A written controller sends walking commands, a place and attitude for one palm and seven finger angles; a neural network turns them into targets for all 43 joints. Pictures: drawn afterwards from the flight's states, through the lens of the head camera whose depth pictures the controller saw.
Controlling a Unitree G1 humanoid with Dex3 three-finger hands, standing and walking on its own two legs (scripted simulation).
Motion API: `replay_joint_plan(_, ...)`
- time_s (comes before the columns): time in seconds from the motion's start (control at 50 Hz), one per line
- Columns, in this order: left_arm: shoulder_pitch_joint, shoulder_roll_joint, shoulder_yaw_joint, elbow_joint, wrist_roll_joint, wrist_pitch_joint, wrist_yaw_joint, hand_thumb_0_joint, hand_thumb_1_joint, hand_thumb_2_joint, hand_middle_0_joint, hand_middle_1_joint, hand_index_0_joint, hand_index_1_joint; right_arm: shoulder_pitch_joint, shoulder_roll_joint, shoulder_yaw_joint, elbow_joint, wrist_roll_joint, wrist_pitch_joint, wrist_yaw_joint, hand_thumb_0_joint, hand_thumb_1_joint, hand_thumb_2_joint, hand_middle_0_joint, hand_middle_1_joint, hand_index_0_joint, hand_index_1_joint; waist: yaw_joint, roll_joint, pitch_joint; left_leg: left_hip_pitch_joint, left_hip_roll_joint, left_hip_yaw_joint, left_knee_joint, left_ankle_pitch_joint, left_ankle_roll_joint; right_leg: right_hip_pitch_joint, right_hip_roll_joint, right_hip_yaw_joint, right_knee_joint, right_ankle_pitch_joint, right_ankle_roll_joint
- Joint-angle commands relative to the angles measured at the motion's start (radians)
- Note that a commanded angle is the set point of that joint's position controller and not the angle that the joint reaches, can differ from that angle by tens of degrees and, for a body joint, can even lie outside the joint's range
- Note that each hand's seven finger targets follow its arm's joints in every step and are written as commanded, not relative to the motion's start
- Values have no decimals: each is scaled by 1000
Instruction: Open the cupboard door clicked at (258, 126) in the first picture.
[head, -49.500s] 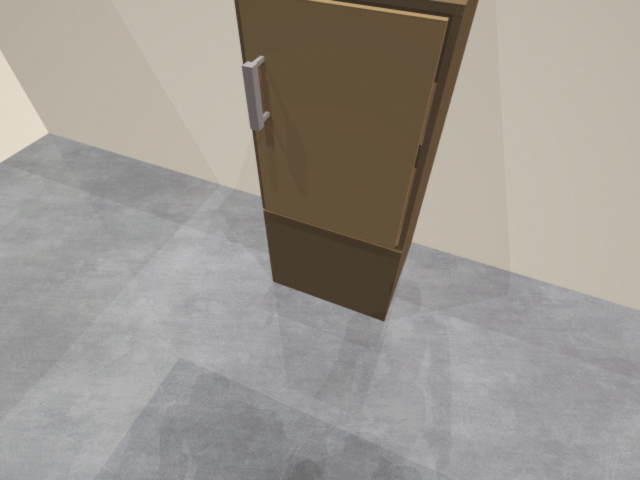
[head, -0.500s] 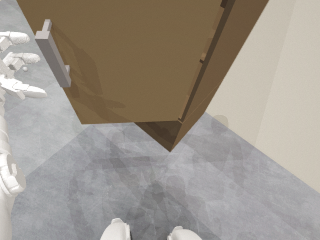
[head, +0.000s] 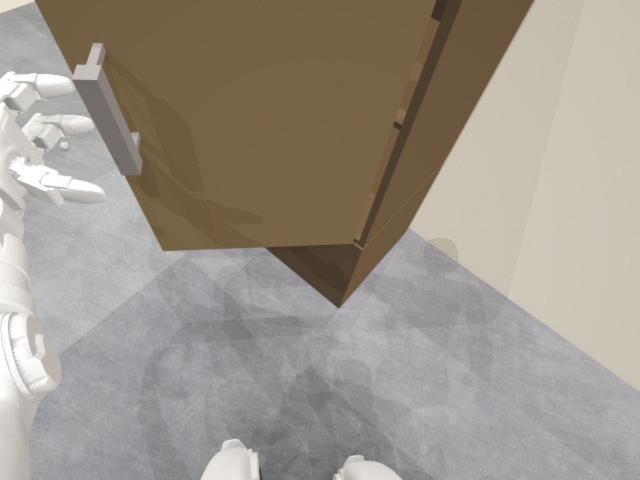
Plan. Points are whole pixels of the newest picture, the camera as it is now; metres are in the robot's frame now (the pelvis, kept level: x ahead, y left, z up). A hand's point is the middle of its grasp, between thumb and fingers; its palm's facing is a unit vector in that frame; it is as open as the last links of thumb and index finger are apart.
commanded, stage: slide the fingers in behind the handle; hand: left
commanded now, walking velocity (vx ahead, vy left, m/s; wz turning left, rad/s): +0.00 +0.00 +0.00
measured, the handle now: (115, 114) +0.54 +0.23 +0.10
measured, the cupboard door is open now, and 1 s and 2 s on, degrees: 46 46 46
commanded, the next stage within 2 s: close the thumb around the handle in 1.24 s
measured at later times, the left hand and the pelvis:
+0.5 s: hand (97, 140) +0.49 +0.23 +0.11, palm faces +0.04 -1.00 +0.00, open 14.0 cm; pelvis +0.00 +0.00 +0.00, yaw +0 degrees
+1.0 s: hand (127, 140) +0.50 +0.20 +0.11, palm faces +0.05 -1.00 +0.00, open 13.9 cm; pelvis +0.00 -0.01 +0.00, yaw +0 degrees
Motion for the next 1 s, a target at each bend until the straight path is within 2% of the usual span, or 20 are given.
replay_joint_plan(0.0, -461, 307, 35, -236, -14, -75, 25, 0, -500, 300, -300, -1200, -300, -1200, 132, -189, -67, -56, -1, -25, -11, 0, -900, -900, 200, 300, 200, 300, 3, 182, -409, 502, -33, -81, -62, 316, 20, -47, 21, 49, -102, 309, 9)
replay_joint_plan(0.02, -472, 266, 3, -240, -12, -80, 29, 0, -500, 300, -300, -1200, -300, -1200, 129, -184, -67, -53, -1, -27, -10, 0, -900, -900, 200, 300, 200, 300, -4, 191, -399, 523, -31, -87, -62, 314, 16, -72, 22, 45, -104, 293, 8)
replay_joint_plan(0.1, -441, 238, 5, -227, -22, -85, 40, 0, -500, 300, -300, -1200, -300, -1200, 129, -185, -70, -50, -3, -30, -5, 0, -900, -900, 200, 300, 200, 300, 5, 166, -417, 547, -26, -97, -63, 347, 12, -73, 23, 36, -94, 307, 5)
replay_joint_plan(0.12, -446, 204, -22, -214, -21, -75, 42, 0, -500, 300, -300, -1200, -300, -1200, 125, -181, -69, -52, -2, -29, -3, 0, -900, -900, 200, 300, 200, 300, -4, 158, -394, 532, -28, -94, -64, 325, 14, -82, 23, 37, -101, 295, 8)
replay_joint_plan(0.18, -435, 225, 8, -216, -21, -67, 59, 0, -500, 300, -300, -1200, -300, -1200, 133, -184, -69, -56, -6, -31, -3, 0, -900, -900, 200, 300, 200, 300, 9, 133, -404, 516, -32, -90, -65, 336, 18, -47, 22, 38, -98, 314, 6)
replay_joint_plan(0.26, -470, 209, -15, -218, -7, -69, 79, 0, -500, 300, -300, -1200, -300, -1200, 128, -179, -68, -53, -5, -31, 0, 0, -900, -900, 200, 300, 200, 300, -6, 119, -385, 495, -31, -87, -65, 309, 18, -52, 20, 43, -102, 305, 12)
replay_joint_plan(0.32, -480, 200, -12, -235, -4, -87, 93, 0, -500, 300, -300, -1200, -300, -1200, 130, -176, -69, -47, -9, -35, 3, 0, -900, -900, 200, 300, 200, 300, 1, 161, -414, 529, -30, -92, -58, 340, 12, -63, 21, 39, -91, 314, 7)
replay_joint_plan(0.4, -424, 185, -1, -265, -12, -93, 95, 0, -500, 300, -300, -1200, -300, -1200, 132, -172, -73, -54, -8, -34, 10, 0, -900, -900, 200, 300, 200, 300, 22, 145, -468, 539, -34, -81, -57, 392, 14, -10, 23, 42, -85, 375, 8)
replay_joint_plan(0.44, -420, 188, 2, -281, -11, -89, 98, 0, -500, 300, -300, -1200, -300, -1200, 130, -172, -75, -54, -7, -29, 11, 0, -900, -900, 200, 300, 200, 300, 23, 143, -455, 533, -34, -78, -58, 394, 14, -2, 23, 42, -86, 385, 9)
replay_joint_plan(0.48, -411, 122, -38, -291, -20, -85, 100, 0, -500, 300, -300, -1200, -300, -1200, 127, -163, -76, -56, -8, -29, 15, 0, -900, -900, 200, 300, 200, 300, 17, 146, -431, 537, -36, -77, -60, 394, 15, -9, 24, 36, -89, 378, 5)
replay_joint_plan(0.56, -403, 152, -17, -254, -13, -64, 120, 0, -500, 300, -300, -1200, -300, -1200, 128, -170, -77, -50, -4, -24, 13, 0, -900, -900, 200, 300, 200, 300, 11, 91, -379, 480, -37, -69, -70, 337, 20, 2, 21, 44, -104, 364, 13)
replay_joint_plan(0.62, -449, 113, -49, -289, -6, -85, 136, 0, -500, 300, -300, -1200, -300, -1200, 122, -163, -76, -48, -8, -31, 15, 0, -900, -900, 200, 300, 200, 300, 4, 139, -396, 519, -37, -79, -70, 339, 15, -27, 20, 41, -99, 343, 8)
replay_joint_plan(0.7, -437, 106, -39, -286, -10, -101, 148, 0, -500, 300, -300, -1200, -300, -1200, 125, -164, -80, -41, -9, -37, 19, 0, -900, -900, 200, 300, 200, 300, 10, 111, -426, 529, -37, -80, -66, 348, 15, -12, 21, 44, -95, 354, 9)
replay_joint_plan(0.72, -426, 112, -37, -266, -6, -94, 150, 0, -500, 300, -300, -1200, -300, -1200, 120, -164, -80, -42, -8, -36, 18, 0, -900, -900, 200, 300, 200, 300, 8, 112, -409, 510, -37, -76, -66, 335, 16, -13, 20, 46, -97, 350, 10)
replay_joint_plan(0.76, -456, 66, -84, -246, -1, -81, 152, 0, -500, 300, -300, -1200, -300, -1200, 117, -159, -75, -41, -7, -38, 20, 0, -900, -900, 200, 300, 200, 300, -7, 111, -367, 489, -39, -76, -70, 301, 16, -31, 18, 44, -102, 326, 12)
replay_joint_plan(0.82, -468, 118, -46, -237, 6, -80, 169, 0, -500, 300, -300, -1200, -300, -1200, 120, -166, -74, -43, -8, -39, 16, 0, -900, -900, 200, 300, 200, 300, -5, 95, -376, 463, -40, -74, -70, 285, 19, -14, 15, 51, -102, 322, 13)
replay_joint_plan(0.88, -494, 115, -41, -265, 8, -99, 178, 0, -500, 300, -300, -1200, -300, -1200, 124, -161, -74, -44, -13, -45, 18, 0, -900, -900, 200, 300, 200, 300, -3, 118, -408, 487, -43, -73, -58, 312, 20, -9, 17, 52, -95, 341, 10)
replay_joint_plan(0.9, -478, 142, -24, -251, 15, -102, 178, 0, -500, 300, -300, -1200, -300, -1200, 124, -164, -74, -42, -12, -44, 17, 0, -900, -900, 200, 300, 200, 300, 5, 121, -429, 490, -40, -75, -57, 320, 17, -9, 16, 55, -90, 347, 11)
replay_joint_plan(0.96, -479, 126, -43, -238, 16, -97, 172, 0, -500, 300, -300, -1200, -300, -1200, 124, -161, -73, -42, -10, -43, 18, 0, -900, -900, 200, 300, 200, 300, -4, 114, -417, 473, -42, -68, -56, 319, 19, 5, 16, 58, -93, 363, 15)
replay_joint_plan(0.98, -467, 135, -27, -241, 12, -101, 172, 0, -500, 300, -300, -1200, -300, -1200, 131, -161, -73, -45, -12, -43, 18, 0, -900, -900, 200, 300, 200, 300, 4, 106, -425, 474, -45, -68, -53, 336, 22, 19, 18, 57, -89, 381, 12)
